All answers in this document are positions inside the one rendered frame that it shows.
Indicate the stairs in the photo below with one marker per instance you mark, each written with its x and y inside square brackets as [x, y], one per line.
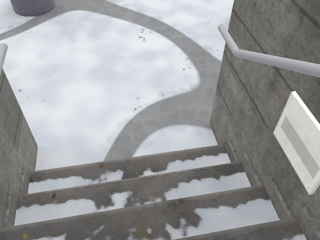
[191, 194]

